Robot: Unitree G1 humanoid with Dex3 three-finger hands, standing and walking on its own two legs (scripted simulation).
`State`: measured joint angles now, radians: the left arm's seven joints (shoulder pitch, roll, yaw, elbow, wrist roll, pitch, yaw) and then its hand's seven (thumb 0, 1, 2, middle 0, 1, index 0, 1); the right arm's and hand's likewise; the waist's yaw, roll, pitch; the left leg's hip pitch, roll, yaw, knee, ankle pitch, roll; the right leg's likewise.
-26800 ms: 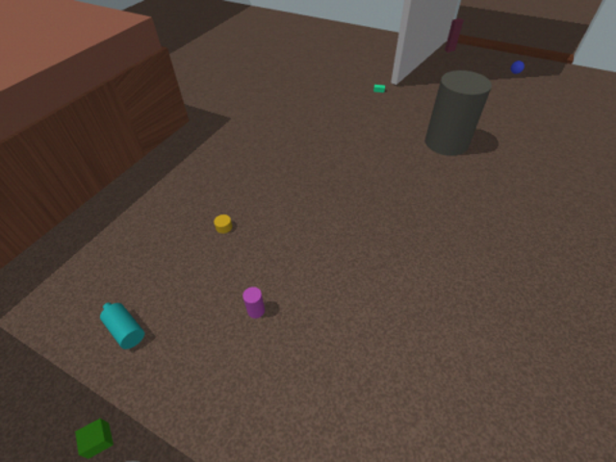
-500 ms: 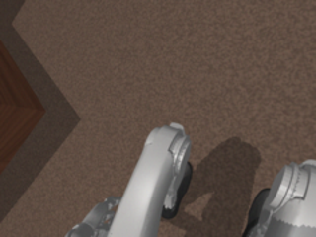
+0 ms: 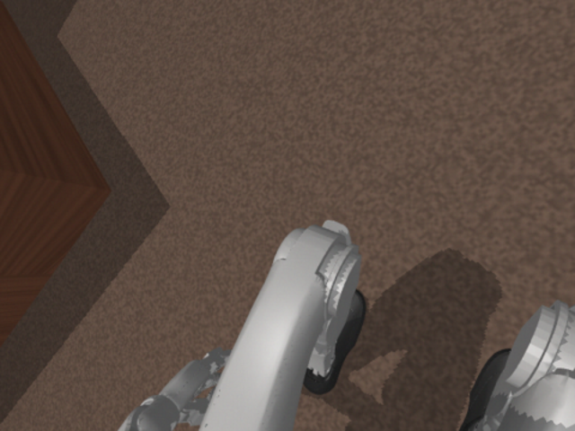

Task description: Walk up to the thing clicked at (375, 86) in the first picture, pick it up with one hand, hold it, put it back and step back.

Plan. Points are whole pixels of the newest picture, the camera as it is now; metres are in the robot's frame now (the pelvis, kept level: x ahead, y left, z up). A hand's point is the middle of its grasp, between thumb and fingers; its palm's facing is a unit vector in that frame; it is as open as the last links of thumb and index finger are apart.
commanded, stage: rest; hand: right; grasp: from above
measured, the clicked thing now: out of the picture +0.45 -0.37 -0.27
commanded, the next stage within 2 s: open in 0.64 s
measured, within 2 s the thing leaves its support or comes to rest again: rests again in 0.30 s
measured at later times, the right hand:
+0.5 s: hand out of the picture +0.45 -0.35 -0.24, palm faces -0.43 +0.18 -0.88, open 6.5 cm
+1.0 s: hand out of the picture +0.45 -0.35 -0.25, palm faces -0.42 +0.18 -0.89, open 7.5 cm
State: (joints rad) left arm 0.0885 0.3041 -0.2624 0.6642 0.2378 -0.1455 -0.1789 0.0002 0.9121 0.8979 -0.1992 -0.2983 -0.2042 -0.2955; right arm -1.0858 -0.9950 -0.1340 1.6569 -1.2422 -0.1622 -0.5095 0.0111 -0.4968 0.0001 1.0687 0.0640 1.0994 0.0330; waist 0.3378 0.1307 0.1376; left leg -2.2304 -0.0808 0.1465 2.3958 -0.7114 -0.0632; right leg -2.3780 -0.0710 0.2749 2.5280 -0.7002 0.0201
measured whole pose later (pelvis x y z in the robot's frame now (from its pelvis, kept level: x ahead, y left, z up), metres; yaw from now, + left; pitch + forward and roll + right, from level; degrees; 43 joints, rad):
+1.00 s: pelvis -0.01 +0.00 +0.00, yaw +2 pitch +27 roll +14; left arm 0.07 0.34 -0.35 0.62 0.26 -0.21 -0.21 0.00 0.91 0.90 -0.20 -0.30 -0.20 -0.30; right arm -1.12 -1.08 -0.11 1.73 -1.22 -0.17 -0.56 0.01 -0.40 -0.15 0.90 0.25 0.93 0.22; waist 0.37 0.17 0.20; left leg -2.21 -0.10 0.17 2.38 -0.69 -0.08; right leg -2.36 -0.08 0.31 2.55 -0.70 0.01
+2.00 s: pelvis +0.00 +0.00 +0.00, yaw +2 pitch +28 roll +15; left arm 0.10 0.33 -0.30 0.62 0.25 -0.17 -0.22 0.00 0.91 0.90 -0.20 -0.30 -0.20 -0.30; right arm -1.02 -1.03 -0.13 1.45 -1.22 -0.15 -0.46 0.00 0.36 -0.85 0.24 0.83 0.23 0.83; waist 0.33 0.13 0.13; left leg -2.21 -0.09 0.17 2.37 -0.69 -0.07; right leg -2.38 -0.07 0.31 2.53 -0.69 0.02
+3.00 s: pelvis -0.01 +0.00 +0.05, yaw -5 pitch +34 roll +9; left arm 0.19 0.24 -0.10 0.63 0.09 0.04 -0.13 0.00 0.90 0.89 -0.20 -0.30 -0.21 -0.30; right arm -0.86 -0.76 -0.10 1.08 -1.03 -0.08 -0.15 0.00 -0.10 -0.88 0.23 0.59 0.22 0.60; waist 0.21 -0.01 -0.05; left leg -2.17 -0.03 0.08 2.25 -0.69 -0.05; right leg -2.30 -0.06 0.17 2.32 -0.63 0.00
